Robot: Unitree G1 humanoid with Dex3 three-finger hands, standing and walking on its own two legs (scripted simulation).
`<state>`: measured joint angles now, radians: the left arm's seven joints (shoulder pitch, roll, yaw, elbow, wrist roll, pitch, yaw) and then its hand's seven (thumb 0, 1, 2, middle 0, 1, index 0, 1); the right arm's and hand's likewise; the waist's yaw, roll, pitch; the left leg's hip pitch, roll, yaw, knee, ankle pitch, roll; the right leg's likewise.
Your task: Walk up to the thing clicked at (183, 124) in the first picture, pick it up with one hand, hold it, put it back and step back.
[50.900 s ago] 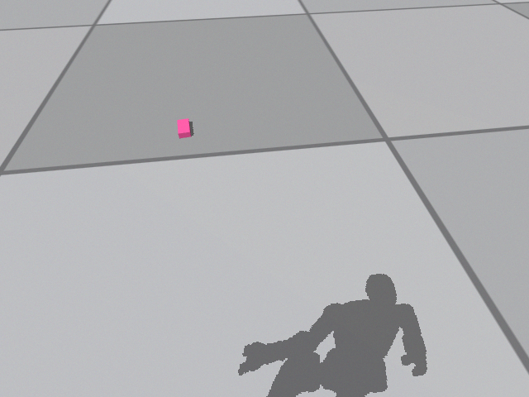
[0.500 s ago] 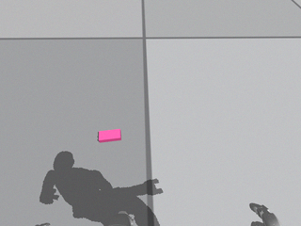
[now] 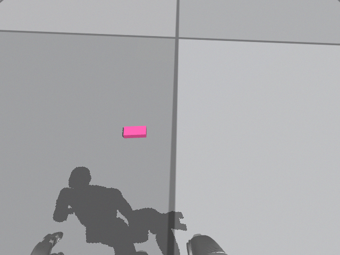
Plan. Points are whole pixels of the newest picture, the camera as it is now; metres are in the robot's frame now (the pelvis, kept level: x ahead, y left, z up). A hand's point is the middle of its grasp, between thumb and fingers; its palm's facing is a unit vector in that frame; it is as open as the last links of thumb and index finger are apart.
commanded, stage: step back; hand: left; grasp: from above
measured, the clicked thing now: (135, 131) +0.95 +0.26 -0.74
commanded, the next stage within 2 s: stand in 1.36 s
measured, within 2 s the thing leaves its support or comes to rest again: neither
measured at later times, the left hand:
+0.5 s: hand out of the picture -0.09 +0.27 -0.13, palm faces +0.05 -0.89 -0.45, open 7.4 cm
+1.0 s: hand out of the picture -0.08 +0.25 -0.14, palm faces +0.05 -0.92 -0.38, open 7.4 cm
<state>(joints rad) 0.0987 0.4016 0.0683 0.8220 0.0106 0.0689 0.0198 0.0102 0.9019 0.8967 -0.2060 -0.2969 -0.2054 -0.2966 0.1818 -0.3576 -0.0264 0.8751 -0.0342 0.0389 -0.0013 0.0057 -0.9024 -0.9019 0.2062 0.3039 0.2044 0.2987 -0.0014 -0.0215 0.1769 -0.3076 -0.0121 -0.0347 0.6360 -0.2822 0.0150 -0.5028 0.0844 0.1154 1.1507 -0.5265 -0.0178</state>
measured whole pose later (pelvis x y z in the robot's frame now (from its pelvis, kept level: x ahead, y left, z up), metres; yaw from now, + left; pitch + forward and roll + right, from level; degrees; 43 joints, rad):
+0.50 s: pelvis -0.14 -0.02 +0.00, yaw +3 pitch -2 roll +1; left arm 0.22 0.38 0.07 0.91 0.06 -0.01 -0.01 0.01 0.90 0.90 -0.21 -0.30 -0.21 -0.30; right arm 0.25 -0.41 -0.06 0.98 -0.03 0.05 0.02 0.01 -0.91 -0.90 0.20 0.30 0.20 0.30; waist 0.04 0.04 0.09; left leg -0.26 -0.01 -0.06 0.69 -0.49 -0.01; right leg -0.31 -0.05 -0.06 0.67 -0.32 -0.03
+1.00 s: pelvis -0.12 -0.02 +0.00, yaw +2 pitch -2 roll +0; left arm 0.23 0.36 0.04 0.99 0.04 -0.04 -0.02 0.01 0.90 0.90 -0.21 -0.30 -0.21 -0.30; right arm 0.20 -0.40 -0.06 1.00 -0.03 -0.01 0.02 0.00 -0.91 -0.90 0.20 0.30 0.20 0.30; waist 0.04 0.03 0.08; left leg -0.33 0.03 -0.02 0.65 -0.37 0.01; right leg -0.26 -0.02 -0.03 0.61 -0.31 -0.01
